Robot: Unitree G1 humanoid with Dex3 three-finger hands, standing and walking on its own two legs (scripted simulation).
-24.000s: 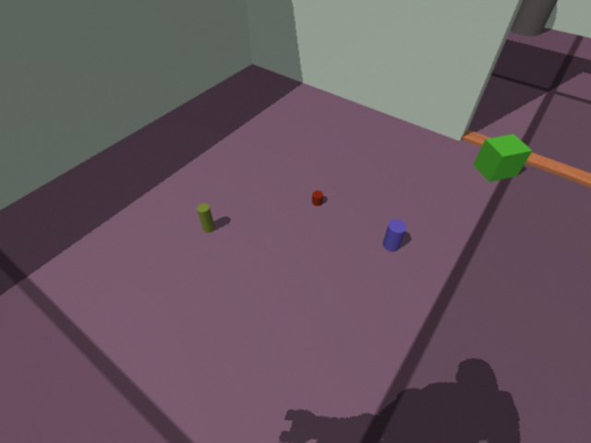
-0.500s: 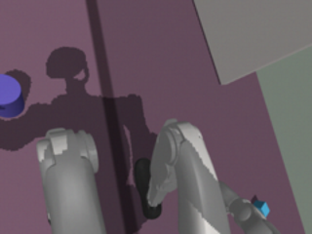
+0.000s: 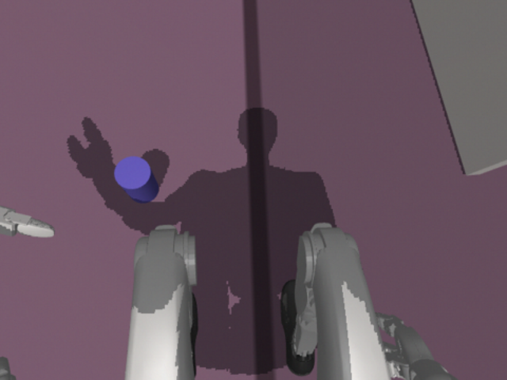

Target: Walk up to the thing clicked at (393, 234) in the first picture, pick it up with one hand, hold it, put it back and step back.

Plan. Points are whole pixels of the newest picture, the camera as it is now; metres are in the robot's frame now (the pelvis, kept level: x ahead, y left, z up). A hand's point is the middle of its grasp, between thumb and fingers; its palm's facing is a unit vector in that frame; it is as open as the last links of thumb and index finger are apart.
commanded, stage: home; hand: left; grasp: from the side
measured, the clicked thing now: (138, 181) +0.45 +0.25 -0.31
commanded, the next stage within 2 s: none
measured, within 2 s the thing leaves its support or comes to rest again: neither
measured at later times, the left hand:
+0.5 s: hand out of the picture +0.28 +0.26 +0.13, palm faces +0.23 -0.88 -0.41, open 17.5 cm
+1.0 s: hand out of the picture +0.24 +0.20 +0.29, palm faces +0.23 -0.93 -0.30, open 17.4 cm
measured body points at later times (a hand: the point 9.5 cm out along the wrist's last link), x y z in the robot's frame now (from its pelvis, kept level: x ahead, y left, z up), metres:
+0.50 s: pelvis +0.05 -0.02 +0.23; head +0.17 +0.01 +0.66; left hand +0.26 +0.30 +0.16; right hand +0.27 -0.26 +0.14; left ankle +0.08 +0.12 -0.34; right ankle +0.11 -0.15 -0.34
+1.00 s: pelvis +0.10 +0.00 +0.34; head +0.11 +0.00 +0.79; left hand +0.23 +0.24 +0.31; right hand +0.28 -0.22 +0.27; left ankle +0.08 +0.12 -0.34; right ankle +0.11 -0.15 -0.34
